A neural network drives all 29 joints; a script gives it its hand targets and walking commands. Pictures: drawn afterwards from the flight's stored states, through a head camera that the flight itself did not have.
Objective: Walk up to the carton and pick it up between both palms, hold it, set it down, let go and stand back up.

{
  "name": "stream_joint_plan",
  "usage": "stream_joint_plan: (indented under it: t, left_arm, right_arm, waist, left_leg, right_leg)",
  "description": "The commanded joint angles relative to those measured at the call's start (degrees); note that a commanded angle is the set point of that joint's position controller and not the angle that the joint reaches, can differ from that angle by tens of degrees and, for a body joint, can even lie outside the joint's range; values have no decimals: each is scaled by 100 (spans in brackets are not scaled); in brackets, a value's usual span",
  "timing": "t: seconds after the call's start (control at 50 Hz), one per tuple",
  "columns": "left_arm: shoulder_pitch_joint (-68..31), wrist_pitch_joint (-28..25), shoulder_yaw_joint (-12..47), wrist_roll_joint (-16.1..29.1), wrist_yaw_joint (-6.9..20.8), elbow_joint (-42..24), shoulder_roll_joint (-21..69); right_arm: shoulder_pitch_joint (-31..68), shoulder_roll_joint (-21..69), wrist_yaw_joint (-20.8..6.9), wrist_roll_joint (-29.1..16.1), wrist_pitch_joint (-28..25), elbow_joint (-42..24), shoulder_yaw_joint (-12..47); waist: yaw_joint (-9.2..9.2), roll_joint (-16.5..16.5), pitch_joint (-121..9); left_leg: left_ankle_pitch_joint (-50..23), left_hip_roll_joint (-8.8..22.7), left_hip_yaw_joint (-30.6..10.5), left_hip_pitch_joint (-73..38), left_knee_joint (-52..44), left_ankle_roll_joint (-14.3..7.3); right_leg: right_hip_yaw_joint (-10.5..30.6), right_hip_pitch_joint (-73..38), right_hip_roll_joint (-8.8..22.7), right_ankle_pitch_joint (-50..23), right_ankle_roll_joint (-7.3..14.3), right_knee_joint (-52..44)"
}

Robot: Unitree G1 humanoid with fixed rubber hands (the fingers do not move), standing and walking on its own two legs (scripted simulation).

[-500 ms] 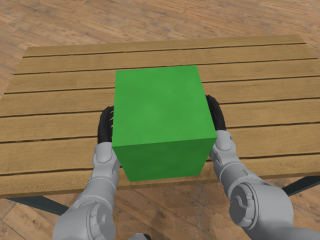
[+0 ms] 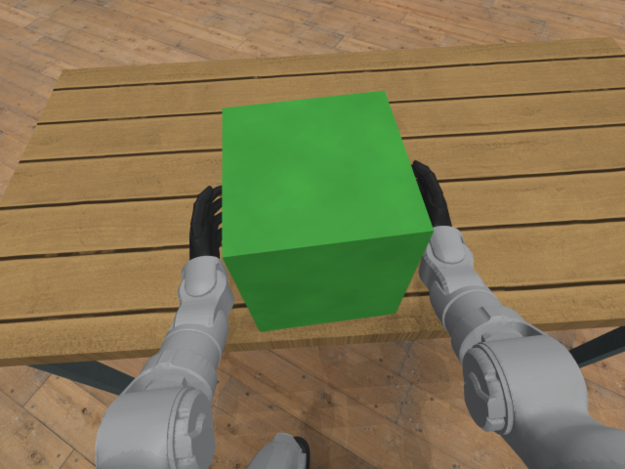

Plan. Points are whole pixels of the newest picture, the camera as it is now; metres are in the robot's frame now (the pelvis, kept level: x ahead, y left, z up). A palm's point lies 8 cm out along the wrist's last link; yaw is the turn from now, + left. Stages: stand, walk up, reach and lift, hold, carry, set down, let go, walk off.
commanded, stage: set down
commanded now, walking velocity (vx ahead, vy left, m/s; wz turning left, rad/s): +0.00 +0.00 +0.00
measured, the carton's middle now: (317, 220) +0.43 +0.09 +0.02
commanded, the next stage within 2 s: none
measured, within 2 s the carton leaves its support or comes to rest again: neither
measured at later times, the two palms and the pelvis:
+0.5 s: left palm (183, 268) +0.33 +0.25 +0.01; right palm (456, 240) +0.43 -0.09 +0.03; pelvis -0.03 +0.00 -0.02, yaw +0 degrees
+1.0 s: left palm (164, 242) +0.34 +0.26 +0.07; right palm (506, 182) +0.47 -0.13 +0.10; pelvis -0.01 -0.02 +0.01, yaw +3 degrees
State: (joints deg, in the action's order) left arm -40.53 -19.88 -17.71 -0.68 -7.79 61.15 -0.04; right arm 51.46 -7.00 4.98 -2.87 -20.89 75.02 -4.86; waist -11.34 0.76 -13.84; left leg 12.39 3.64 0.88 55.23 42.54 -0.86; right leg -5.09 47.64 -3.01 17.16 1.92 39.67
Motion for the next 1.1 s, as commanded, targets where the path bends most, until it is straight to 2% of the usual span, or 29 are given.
stream_joint_plan:
  t: [0.0, 0.08, 0.18, 0.24, 0.28, 0.32, 0.36, 0.44, 0.54, 0.6, 0.66, 0.7, 0.76, 0.78, 0.88, 0.96, 1.0, 1.04, 1.08]
  left_arm:
    - [-2132, -211, 144, 25, -96, -1503, -603]
    - [-2162, -36, 387, 301, -295, -2249, -837]
    - [-2071, 232, 702, 650, -368, -2623, -1078]
    - [-1991, 352, 928, 862, -360, -2306, -971]
    - [-2025, 389, 980, 987, -377, -2261, -1098]
    - [-2058, 387, 1055, 1040, -368, -1921, -1056]
    - [-2135, 407, 1072, 1107, -397, -1892, -1157]
    - [-2314, 562, 1136, 1193, -469, -2029, -1265]
    - [-2400, 1057, 1291, 1251, -567, -2642, -1230]
    - [-2398, 1389, 1305, 1220, -577, -3026, -1261]
    - [-2230, 1665, 1244, 1155, -570, -3341, -1343]
    - [-2158, 1806, 1153, 1130, -543, -3547, -1502]
    - [-2040, 1906, 1037, 1087, -454, -3556, -1716]
    - [-1945, 1927, 990, 1065, -412, -3531, -1763]
    - [-1797, 2025, 722, 1079, -141, -3818, -2285]
    - [-1435, 2291, 691, 1127, 48, -4266, -2374]
    - [-837, 2462, 650, 1075, 162, -4579, -2279]
    - [-697, 2623, 624, 1043, 293, -4813, -2202]
    - [-196, 2702, 618, 925, 418, -4953, -2038]
  right_arm:
    - [3013, -899, -144, -18, -230, -1680, -159]
    - [2959, -1255, -351, -224, -9, -2249, -190]
    - [2756, -1524, -578, -470, 360, -2413, -107]
    - [2707, -1281, -714, -612, 589, -2229, 141]
    - [2731, -1333, -785, -686, 666, -2274, 214]
    - [2676, -1131, -864, -694, 733, -1996, 332]
    - [2670, -1252, -904, -738, 727, -1957, 353]
    - [2779, -1508, -917, -817, 692, -2102, 332]
    - [2980, -1932, -842, -830, 775, -2450, 113]
    - [3101, -2139, -769, -814, 864, -2651, -31]
    - [3039, -2200, -715, -896, 977, -2701, -12]
    - [3006, -2238, -682, -1069, 1058, -2837, 116]
    - [2985, -2146, -645, -1321, 1184, -2903, 356]
    - [2939, -2103, -631, -1406, 1225, -2952, 438]
    - [2736, -2141, -495, -1839, 1420, -3366, 755]
    - [2266, -2289, -407, -2004, 1604, -3799, 830]
    - [1584, -2304, -377, -2046, 1639, -3950, 907]
    - [1301, -2358, -356, -2001, 1654, -4115, 855]
    - [661, -2272, -383, -1938, 1578, -4238, 868]
  waist:
    - [-72, -253, -4621]
    - [-45, -177, -5025]
    - [71, -269, -4982]
    - [21, -500, -4537]
    - [-20, -560, -4543]
    - [-56, -614, -4155]
    - [-73, -564, -4117]
    - [-60, -383, -4114]
    - [133, -111, -4174]
    - [238, -109, -4182]
    - [247, -164, -4172]
    - [178, -240, -4310]
    - [89, -394, -4340]
    - [33, -439, -4310]
    - [1, -586, -4437]
    - [130, -463, -4254]
    - [204, -440, -3997]
    - [340, -433, -3759]
    - [399, -469, -3488]
  left_leg:
    - [-3304, -235, 112, -3688, 16, 424]
    - [-2915, -158, -18, -3765, -108, 417]
    - [-1804, -85, -157, -3577, -268, 301]
    - [-907, -73, -206, -3076, -283, 164]
    - [-567, -91, -199, -2833, -244, 105]
    - [-123, -102, -209, -2476, -181, 37]
    - [-79, -126, -221, -2408, -130, 35]
    - [-357, -148, -335, -2575, 21, 80]
    - [-819, -146, -568, -3218, 109, 203]
    - [-1123, -144, -651, -3528, 99, 244]
    - [-1354, -164, -636, -3679, 46, 254]
    - [-1523, -207, -544, -3651, 9, 228]
    - [-1637, -296, -362, -3248, -82, 178]
    - [-1686, -348, -284, -3063, -140, 162]
    - [-2196, -490, 119, -2301, -419, 112]
    - [-2700, -475, 108, -2742, -714, 160]
    - [-3020, -439, 79, -3183, -882, 206]
    - [-3069, -400, 66, -3540, -1096, 230]
    - [-3102, -368, 54, -3905, -1269, 245]
  right_leg:
    - [316, -1214, -251, -1386, -324, -368]
    - [317, -1140, -286, -1247, -301, -354]
    - [358, -958, -246, -727, -253, -256]
    - [474, -852, -135, -133, -229, -146]
    - [559, -933, -64, -5, -215, -22]
    - [637, -853, 17, 385, -197, 102]
    - [665, -888, 55, 364, -191, 191]
    - [572, -761, 26, 166, -148, 352]
    - [372, -515, -84, -109, -88, 359]
    - [341, -527, -134, -302, -77, 218]
    - [373, -742, -151, -562, -89, 80]
    - [424, -1087, -130, -869, -115, 9]
    - [564, -1665, -39, -1349, -161, -29]
    - [625, -1937, -9, -1630, -205, -29]
    - [735, -3400, 130, -3188, -362, -51]
    - [614, -3772, 101, -3950, -459, -283]
    - [560, -3931, 61, -4253, -470, -500]
    - [495, -3986, 41, -4204, -474, -763]
    - [500, -4154, 48, -3930, -454, -1062]
